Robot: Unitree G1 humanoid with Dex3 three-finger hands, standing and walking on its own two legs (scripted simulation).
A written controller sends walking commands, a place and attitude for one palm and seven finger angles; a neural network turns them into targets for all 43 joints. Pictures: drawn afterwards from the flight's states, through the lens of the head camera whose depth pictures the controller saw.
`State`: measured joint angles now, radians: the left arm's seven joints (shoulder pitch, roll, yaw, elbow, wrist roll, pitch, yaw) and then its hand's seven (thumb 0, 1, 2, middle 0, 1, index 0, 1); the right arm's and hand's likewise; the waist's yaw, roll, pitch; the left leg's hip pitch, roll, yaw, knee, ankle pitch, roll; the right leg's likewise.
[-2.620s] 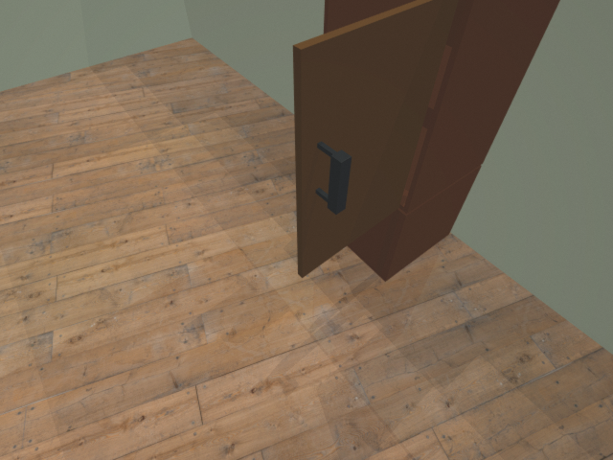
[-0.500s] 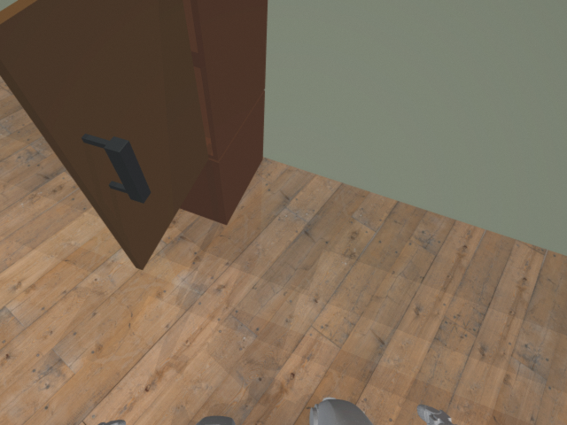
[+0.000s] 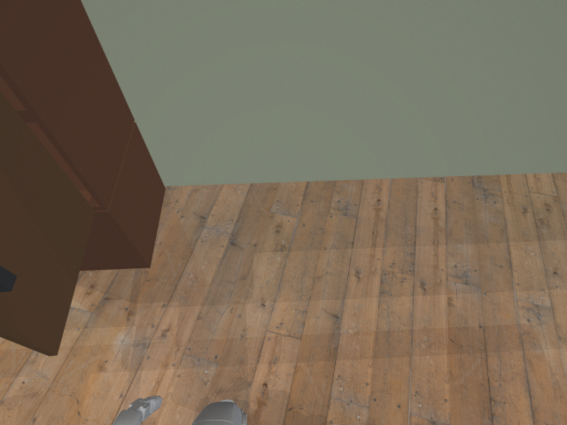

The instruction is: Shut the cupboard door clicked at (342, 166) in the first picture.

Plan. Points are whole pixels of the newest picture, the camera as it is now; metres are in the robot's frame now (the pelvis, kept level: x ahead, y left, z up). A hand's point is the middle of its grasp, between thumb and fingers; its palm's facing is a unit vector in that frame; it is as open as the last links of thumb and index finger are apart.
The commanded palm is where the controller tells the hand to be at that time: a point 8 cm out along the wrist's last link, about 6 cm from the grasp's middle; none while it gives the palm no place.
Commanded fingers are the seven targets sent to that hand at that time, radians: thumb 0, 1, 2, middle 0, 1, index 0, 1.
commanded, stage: walk around to get in front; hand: left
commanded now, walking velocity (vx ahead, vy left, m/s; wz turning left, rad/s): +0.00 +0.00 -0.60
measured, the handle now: out of the picture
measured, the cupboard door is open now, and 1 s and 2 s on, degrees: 93 93 93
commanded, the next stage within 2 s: none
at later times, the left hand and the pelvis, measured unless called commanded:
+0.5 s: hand (197, 392) +0.18 +0.15 -0.16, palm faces -0.30 -0.91 -0.28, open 7.4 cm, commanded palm none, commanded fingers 0.00 0.90 0.90 -0.20 -0.30 -0.20 -0.30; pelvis +0.01 -0.02 -0.02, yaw -18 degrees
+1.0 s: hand (225, 360) +0.23 +0.12 -0.17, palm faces -0.52 -0.83 -0.20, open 7.4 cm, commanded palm none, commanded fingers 0.00 0.90 0.90 -0.20 -0.30 -0.20 -0.30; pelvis +0.05 -0.02 +0.00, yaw -35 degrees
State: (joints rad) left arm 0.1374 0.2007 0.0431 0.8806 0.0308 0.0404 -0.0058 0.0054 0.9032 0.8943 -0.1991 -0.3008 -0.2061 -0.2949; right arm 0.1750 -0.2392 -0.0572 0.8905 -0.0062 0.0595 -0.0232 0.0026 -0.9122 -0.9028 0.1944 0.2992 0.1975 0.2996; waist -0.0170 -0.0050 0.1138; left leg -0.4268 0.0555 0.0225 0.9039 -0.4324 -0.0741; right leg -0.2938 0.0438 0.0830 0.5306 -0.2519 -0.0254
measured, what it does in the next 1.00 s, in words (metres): steps on the spot, turning right: left foot, then right foot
